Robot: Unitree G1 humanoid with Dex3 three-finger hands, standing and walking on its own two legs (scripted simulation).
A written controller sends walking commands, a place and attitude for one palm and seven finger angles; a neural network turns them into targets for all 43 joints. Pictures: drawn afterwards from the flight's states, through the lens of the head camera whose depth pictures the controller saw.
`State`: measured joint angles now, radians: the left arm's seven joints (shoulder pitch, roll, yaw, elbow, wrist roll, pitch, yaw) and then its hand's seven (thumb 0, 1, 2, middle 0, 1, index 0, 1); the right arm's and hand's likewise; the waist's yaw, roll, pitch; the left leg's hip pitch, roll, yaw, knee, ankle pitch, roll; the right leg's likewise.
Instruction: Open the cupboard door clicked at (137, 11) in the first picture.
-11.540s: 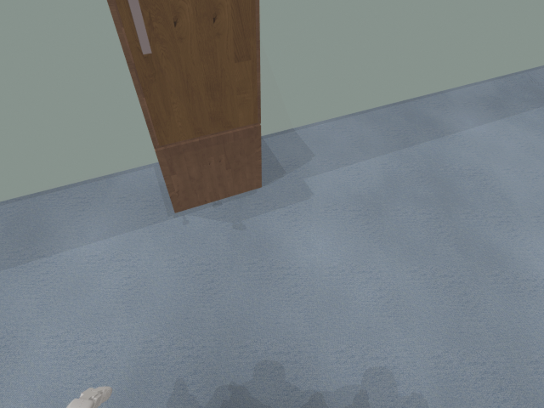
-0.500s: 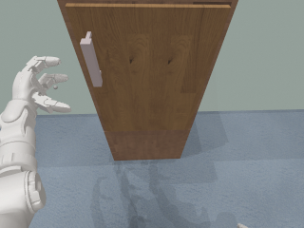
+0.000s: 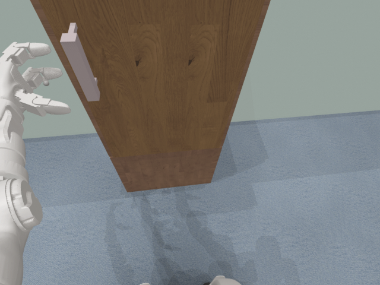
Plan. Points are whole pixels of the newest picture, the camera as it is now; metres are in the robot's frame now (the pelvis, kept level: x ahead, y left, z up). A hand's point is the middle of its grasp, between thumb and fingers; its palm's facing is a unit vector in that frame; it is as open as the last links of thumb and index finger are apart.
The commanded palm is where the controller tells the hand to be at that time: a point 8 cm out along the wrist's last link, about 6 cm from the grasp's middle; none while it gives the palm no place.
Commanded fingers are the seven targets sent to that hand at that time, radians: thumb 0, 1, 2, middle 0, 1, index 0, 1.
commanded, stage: move the hooked fingers beside the handle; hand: left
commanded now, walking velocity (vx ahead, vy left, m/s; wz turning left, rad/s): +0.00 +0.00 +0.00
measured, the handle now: (84, 64) +0.55 +0.20 +0.13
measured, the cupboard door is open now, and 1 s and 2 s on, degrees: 0 0 0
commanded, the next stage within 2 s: slide the fingers in behind the handle in 0.80 s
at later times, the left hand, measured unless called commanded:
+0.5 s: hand (35, 86) +0.48 +0.27 +0.14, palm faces +0.08 -1.00 -0.01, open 14.0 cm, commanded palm +0.46 +0.31 +0.13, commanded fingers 0.00 -0.50 0.30 -0.30 -1.20 -0.30 -1.20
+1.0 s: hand (42, 84) +0.49 +0.26 +0.13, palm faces +0.05 -1.00 +0.00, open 14.0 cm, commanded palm +0.47 +0.30 +0.13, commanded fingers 0.00 -0.50 0.30 -0.30 -1.20 -0.30 -1.20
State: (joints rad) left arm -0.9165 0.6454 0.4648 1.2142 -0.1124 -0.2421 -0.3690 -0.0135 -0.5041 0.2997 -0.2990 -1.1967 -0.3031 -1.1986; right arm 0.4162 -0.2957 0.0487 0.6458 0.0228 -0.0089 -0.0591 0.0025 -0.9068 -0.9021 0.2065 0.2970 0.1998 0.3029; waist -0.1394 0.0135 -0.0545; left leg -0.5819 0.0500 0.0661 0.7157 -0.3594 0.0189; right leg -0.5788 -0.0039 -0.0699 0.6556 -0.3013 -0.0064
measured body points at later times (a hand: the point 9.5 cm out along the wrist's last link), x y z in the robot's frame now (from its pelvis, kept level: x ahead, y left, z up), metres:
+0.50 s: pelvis +0.01 +0.00 +0.00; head +0.09 +0.02 +0.44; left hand +0.47 +0.32 +0.14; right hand +0.03 -0.27 -0.11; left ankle -0.01 +0.10 -0.72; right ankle +0.01 -0.12 -0.72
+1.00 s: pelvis +0.00 +0.01 -0.01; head +0.09 +0.03 +0.44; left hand +0.48 +0.32 +0.13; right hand +0.01 -0.26 -0.11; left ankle -0.01 +0.10 -0.72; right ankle +0.01 -0.12 -0.72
